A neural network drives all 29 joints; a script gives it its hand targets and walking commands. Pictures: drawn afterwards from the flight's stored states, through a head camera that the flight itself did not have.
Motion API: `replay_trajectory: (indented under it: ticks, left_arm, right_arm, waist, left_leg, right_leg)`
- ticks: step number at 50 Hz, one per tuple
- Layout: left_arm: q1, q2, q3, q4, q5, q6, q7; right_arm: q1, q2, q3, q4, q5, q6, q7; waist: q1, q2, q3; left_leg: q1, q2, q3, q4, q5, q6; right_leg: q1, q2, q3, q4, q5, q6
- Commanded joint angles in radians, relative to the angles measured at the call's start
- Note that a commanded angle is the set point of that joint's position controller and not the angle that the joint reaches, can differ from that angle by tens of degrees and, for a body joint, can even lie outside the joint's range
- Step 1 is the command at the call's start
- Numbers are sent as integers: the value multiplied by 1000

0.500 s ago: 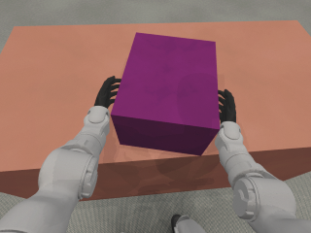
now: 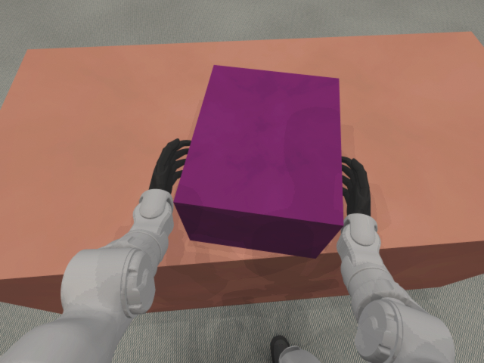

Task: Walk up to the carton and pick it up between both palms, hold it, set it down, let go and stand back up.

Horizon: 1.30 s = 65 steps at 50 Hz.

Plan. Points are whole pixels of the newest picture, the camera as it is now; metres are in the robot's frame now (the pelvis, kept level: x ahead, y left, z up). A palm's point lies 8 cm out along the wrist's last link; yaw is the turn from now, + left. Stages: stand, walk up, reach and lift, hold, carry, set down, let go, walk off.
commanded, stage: reach and lift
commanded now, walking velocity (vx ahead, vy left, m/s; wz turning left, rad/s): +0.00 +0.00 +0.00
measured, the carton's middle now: (263, 160) +0.47 -0.12 -0.03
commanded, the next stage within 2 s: none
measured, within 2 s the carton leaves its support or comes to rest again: leaves its support in 1.32 s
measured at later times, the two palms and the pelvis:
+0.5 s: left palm (164, 184) +0.44 +0.07 +0.00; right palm (355, 207) +0.33 -0.25 -0.01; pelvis +0.00 +0.00 +0.01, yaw -1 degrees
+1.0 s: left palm (162, 187) +0.43 +0.08 +0.00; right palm (355, 207) +0.33 -0.25 -0.01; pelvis +0.00 +0.00 +0.01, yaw -1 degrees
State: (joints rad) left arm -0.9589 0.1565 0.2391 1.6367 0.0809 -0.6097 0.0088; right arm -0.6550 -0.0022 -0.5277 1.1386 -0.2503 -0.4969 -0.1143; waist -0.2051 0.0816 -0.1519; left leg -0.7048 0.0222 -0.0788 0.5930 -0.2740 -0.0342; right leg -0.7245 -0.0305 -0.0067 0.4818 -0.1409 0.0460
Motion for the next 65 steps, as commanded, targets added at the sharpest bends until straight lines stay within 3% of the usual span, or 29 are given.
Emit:
replay_trajectory:
  ticks: [1,2,3,4,7,9,12,13,14,22,24,25,26,35,36,37,40,45,46,48,49,52,53,55,59,60,61,63,65]
  left_arm:
    - [-477,-517,-105,-96,150,-37,-142]
    - [-485,-519,-113,-96,153,-36,-141]
    - [-483,-510,-111,-101,163,-33,-136]
    - [-485,-521,-119,-89,162,-26,-130]
    - [-470,-513,-90,-91,170,-25,-131]
    - [-501,-507,-92,-91,170,-21,-128]
    - [-431,-548,-98,-73,176,-15,-126]
    - [-454,-528,-83,-89,188,-21,-124]
    - [-449,-542,-91,-91,190,-18,-120]
    - [-454,-575,-116,-160,189,-59,-98]
    - [-459,-563,-107,-172,190,-62,-94]
    - [-463,-577,-127,-193,183,-63,-92]
    - [-449,-579,-111,-171,190,-67,-92]
    - [-434,-567,-129,-210,194,-72,-91]
    - [-416,-606,-163,-234,194,-78,-87]
    - [-414,-611,-156,-225,195,-71,-87]
    - [-418,-609,-180,-227,180,-66,-84]
    - [-427,-626,-210,-253,152,-65,-86]
    - [-438,-615,-225,-272,138,-61,-86]
    - [-430,-618,-236,-273,131,-55,-82]
    - [-397,-637,-235,-283,139,-49,-81]
    - [-400,-654,-285,-340,97,-47,-79]
    - [-438,-658,-286,-313,97,-41,-80]
    - [-429,-692,-340,-403,60,-42,-73]
    - [-483,-699,-382,-440,17,-21,-66]
    - [-477,-716,-399,-467,0,-16,-62]
    - [-503,-726,-433,-507,-20,-13,-59]
    - [-558,-732,-440,-506,-43,3,-60]
    - [-602,-762,-499,-581,-89,10,-53]
  right_arm:
    - [-479,558,320,21,-156,-29,164]
    - [-470,532,311,30,-160,-33,164]
    - [-485,513,300,19,-161,-38,163]
    - [-475,517,278,46,-162,-40,161]
    - [-463,510,286,37,-171,-44,154]
    - [-486,508,252,59,-181,-50,152]
    - [-473,507,247,81,-179,-71,146]
    - [-477,526,256,80,-186,-75,146]
    - [-485,502,238,80,-186,-80,148]
    - [-506,478,248,80,-199,-168,136]
    - [-514,486,243,88,-203,-170,132]
    - [-498,458,242,90,-213,-177,131]
    - [-510,460,241,98,-220,-193,131]
    - [-510,476,284,87,-193,-219,114]
    - [-502,488,280,84,-189,-226,115]
    - [-513,469,287,71,-185,-227,117]
    - [-549,462,310,50,-161,-235,123]
    - [-543,453,333,53,-147,-230,112]
    - [-556,454,345,41,-130,-228,114]
    - [-551,452,363,42,-106,-217,112]
    - [-541,457,375,7,-107,-214,116]
    - [-524,477,431,-24,-57,-204,120]
    - [-558,477,434,-30,-57,-188,121]
    - [-520,500,480,-71,-23,-178,124]
    - [-593,518,561,-174,42,-113,127]
    - [-571,526,574,-196,52,-95,129]
    - [-584,544,610,-226,66,-82,128]
    - [-631,564,634,-300,98,-41,124]
    - [-643,596,690,-346,127,4,123]
  waist:
    - [-16,-8,-601]
    - [-29,8,-609]
    - [-13,23,-612]
    - [-30,32,-599]
    - [-16,-1,-608]
    - [-30,7,-586]
    - [-21,45,-578]
    - [-3,48,-584]
    - [-13,53,-590]
    - [5,33,-675]
    - [12,3,-661]
    - [-12,4,-671]
    - [6,-2,-675]
    - [38,-17,-697]
    - [18,10,-723]
    - [33,18,-728]
    - [30,-1,-768]
    - [28,-18,-750]
    - [15,-32,-765]
    - [19,-4,-770]
    - [33,2,-780]
    - [20,-8,-833]
    - [25,-3,-821]
    - [8,11,-869]
    - [28,6,-882]
    - [10,9,-894]
    - [24,21,-907]
    - [12,-9,-913]
    - [20,8,-936]
  left_leg:
    - [218,-59,94,-38,264,-49]
    - [223,-61,86,-58,256,-50]
    - [243,-58,93,-61,261,-53]
    - [252,-55,90,-52,255,-53]
    - [249,-53,94,-67,254,-47]
    - [255,-47,93,-80,232,-47]
    - [289,-45,104,-82,264,-58]
    - [290,-45,102,-80,264,-54]
    - [295,-46,98,-89,269,-56]
    - [345,-37,104,-76,405,-73]
    - [312,-37,110,-84,364,-63]
    - [331,-38,103,-90,349,-67]
    - [347,-35,106,-90,364,-69]
    - [307,-46,117,-103,371,-53]
    - [321,-46,107,-98,407,-57]
    - [329,-43,110,-89,431,-65]
    - [353,-38,106,-70,483,-68]
    - [266,-44,103,-75,410,-57]
    - [285,-44,100,-72,410,-51]
    - [276,-48,95,-60,421,-58]
    - [291,-50,97,-67,423,-57]
    - [296,-47,88,-44,471,-59]
    - [288,-47,79,-46,445,-57]
    - [315,-46,82,-36,476,-66]
    - [264,-53,60,-43,367,-50]
    - [271,-57,56,-43,389,-48]
    - [273,-53,62,-37,378,-53]
    - [257,-59,43,-42,346,-42]
    - [236,-61,39,-29,302,-38]
  right_leg:
    - [424,31,-88,10,407,-37]
    - [416,37,-91,0,400,-35]
    - [377,38,-98,-9,388,-32]
    - [356,45,-105,-8,361,-37]
    - [386,43,-101,-26,377,-41]
    - [353,48,-104,-40,334,-46]
    - [367,44,-105,-57,333,-56]
    - [364,45,-99,-51,344,-58]
    - [345,48,-114,-57,354,-49]
    - [368,57,-109,-83,440,-62]
    - [402,55,-108,-83,430,-60]
    - [389,57,-117,-87,418,-53]
    - [394,54,-115,-92,422,-56]
    - [490,49,-97,-86,483,-54]
    - [483,60,-106,-81,515,-52]
    - [479,62,-106,-87,505,-56]
    - [472,70,-111,-72,553,-60]
    - [508,61,-86,-64,545,-55]
    - [498,62,-91,-58,557,-51]
    - [510,63,-87,-53,574,-49]
    - [516,65,-87,-60,563,-48]
    - [524,66,-81,-35,626,-48]
    - [490,69,-78,-35,579,-47]
    - [524,72,-80,-33,618,-50]
    - [517,67,-65,-25,524,-41]
    - [519,69,-65,-21,539,-42]
    - [517,62,-52,-7,523,-47]
    - [541,73,-46,-14,503,-43]
    - [544,70,-41,7,460,-34]
